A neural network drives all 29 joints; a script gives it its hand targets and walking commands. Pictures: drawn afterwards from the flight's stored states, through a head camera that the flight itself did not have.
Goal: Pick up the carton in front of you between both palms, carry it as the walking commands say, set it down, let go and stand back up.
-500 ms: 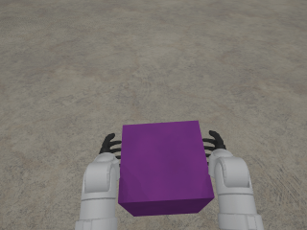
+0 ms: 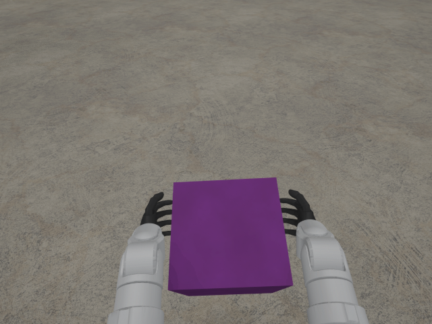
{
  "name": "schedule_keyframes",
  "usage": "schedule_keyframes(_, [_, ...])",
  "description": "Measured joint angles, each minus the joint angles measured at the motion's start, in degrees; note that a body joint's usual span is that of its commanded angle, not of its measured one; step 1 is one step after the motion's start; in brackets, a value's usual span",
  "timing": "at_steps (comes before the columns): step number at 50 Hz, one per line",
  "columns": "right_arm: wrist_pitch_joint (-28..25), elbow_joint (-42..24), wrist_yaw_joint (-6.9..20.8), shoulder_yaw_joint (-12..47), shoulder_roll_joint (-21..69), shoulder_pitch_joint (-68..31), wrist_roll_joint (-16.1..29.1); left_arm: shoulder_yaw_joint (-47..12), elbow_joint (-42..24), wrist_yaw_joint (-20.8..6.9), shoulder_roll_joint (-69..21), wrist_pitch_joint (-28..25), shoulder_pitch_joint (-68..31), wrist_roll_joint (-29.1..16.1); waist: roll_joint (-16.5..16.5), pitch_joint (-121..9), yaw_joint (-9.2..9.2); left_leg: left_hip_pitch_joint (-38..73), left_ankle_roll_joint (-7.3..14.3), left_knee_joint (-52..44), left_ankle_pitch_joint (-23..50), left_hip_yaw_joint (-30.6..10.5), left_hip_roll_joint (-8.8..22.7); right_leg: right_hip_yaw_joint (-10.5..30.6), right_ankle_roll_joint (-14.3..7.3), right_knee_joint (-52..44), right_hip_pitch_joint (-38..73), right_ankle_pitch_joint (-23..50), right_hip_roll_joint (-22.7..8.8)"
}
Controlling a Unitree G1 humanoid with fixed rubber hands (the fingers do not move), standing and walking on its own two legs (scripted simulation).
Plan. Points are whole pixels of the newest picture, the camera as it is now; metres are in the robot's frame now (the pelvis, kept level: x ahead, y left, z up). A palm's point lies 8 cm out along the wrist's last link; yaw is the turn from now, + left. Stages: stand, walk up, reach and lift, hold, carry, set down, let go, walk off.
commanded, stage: carry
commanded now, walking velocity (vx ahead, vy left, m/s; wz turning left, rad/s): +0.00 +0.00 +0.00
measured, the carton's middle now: (227, 243) +0.33 +0.00 -0.06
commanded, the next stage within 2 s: hold in 1.86 s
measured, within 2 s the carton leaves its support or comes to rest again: neither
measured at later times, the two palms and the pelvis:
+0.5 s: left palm (155, 257) +0.24 +0.13 +0.04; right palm (323, 254) +0.24 -0.16 +0.04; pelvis -0.05 -0.01 +0.00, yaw +0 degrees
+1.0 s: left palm (154, 250) +0.25 +0.14 +0.05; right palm (320, 245) +0.26 -0.16 +0.05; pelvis -0.04 -0.01 +0.00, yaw +0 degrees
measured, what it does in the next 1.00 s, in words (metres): stands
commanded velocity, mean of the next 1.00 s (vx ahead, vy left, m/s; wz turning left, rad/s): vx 0.00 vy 0.00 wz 0.00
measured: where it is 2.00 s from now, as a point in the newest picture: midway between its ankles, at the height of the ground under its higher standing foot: outside the picture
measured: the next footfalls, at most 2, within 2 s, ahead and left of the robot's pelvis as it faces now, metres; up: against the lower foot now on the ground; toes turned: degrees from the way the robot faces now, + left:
none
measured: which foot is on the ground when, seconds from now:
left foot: down 0.00-1.00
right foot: down 0.00-1.00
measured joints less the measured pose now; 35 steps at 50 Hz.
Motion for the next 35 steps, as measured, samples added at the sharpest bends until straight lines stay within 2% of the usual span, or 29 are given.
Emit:
schedule_keyframes(7, [1.39,-0.12,-0.06,-0.38,0.03,-0.13,0.09,-0.16,-0.76,0.06,-0.03,2.28,-0.12,-0.47,0.06,-2.27,-0.20,-0.42,-0.08,-1.09,2.08,0.02,0.01,-0.12,-0.61,-1.58,-0.17,2.18,0.16])
schedule_keyframes(12, [3.56,0.60,0.30,-0.37,0.21,-0.82,-0.30,1.16,0.81,-0.38,-0.18,3.38,-0.65,0.84,-0.07,-2.81,-0.44,-1.05,-0.25,-1.56,3.34,0.01,0.31,-0.19,-1.15,-2.91,-0.41,3.81,0.59])
schedule_keyframes(18, [3.40,1.54,0.35,-1.20,0.46,-1.69,-1.24,1.14,1.18,-0.63,-0.18,3.50,-0.70,1.08,-0.18,-1.52,-0.24,-3.21,-0.38,-1.46,4.81,-0.04,0.74,-0.26,-1.71,-4.36,-1.88,5.95,1.10])
schedule_keyframes(29, [3.11,-3.80,-0.58,1.50,-0.23,0.89,1.26,-1.95,-4.84,0.59,0.40,4.52,1.55,-1.30,0.02,0.16,-0.45,-5.94,-0.29,-1.00,5.72,-0.08,0.77,-0.04,-2.02,-4.60,-4.35,7.24,1.15])
schedule_keyframes(35, [3.69,-4.24,-0.68,2.13,-0.36,1.43,1.68,-2.35,-4.73,0.47,0.58,4.43,2.36,-0.91,0.26,-1.18,-0.65,-5.62,-0.37,-0.78,5.16,-0.36,0.74,-0.14,-1.91,-4.02,-4.10,6.42,1.08])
